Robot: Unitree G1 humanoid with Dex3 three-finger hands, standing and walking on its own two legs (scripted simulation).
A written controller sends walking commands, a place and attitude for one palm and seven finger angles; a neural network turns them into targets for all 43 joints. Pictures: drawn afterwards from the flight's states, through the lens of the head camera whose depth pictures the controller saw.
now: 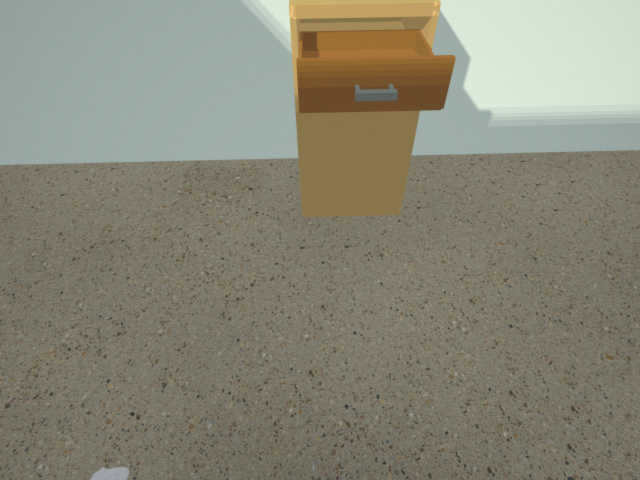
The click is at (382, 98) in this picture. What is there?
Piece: drawer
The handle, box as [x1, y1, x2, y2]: [355, 84, 397, 100]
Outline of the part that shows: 397,92 396,89 393,88 392,84 389,84 388,89 360,90 358,85 355,85 356,100 393,100 396,99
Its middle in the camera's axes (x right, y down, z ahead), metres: +0.14 -0.39 +1.01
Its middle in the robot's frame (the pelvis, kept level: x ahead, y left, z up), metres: +1.03 -0.09 +0.00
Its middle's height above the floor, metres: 0.77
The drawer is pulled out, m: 0.30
